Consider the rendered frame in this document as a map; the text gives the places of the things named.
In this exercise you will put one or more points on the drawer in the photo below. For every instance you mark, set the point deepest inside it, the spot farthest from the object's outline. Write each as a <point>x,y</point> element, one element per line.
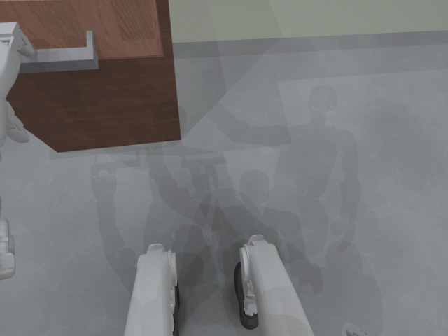
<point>121,28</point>

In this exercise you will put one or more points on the handle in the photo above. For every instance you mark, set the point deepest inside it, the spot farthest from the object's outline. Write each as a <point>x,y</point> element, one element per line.
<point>61,59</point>

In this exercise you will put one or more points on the robot left upper arm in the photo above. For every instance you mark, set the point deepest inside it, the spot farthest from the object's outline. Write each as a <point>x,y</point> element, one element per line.
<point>7,251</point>

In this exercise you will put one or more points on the left robot hand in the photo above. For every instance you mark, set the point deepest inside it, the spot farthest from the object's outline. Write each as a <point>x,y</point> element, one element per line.
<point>12,40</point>

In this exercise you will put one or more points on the robot left thigh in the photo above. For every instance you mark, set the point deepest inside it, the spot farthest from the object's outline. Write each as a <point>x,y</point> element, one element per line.
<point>150,307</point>

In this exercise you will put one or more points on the cabinet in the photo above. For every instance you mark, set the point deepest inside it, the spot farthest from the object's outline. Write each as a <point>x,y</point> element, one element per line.
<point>127,101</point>

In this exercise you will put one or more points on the right robot shin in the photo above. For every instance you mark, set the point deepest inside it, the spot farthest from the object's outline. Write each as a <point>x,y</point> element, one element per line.
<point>249,295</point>

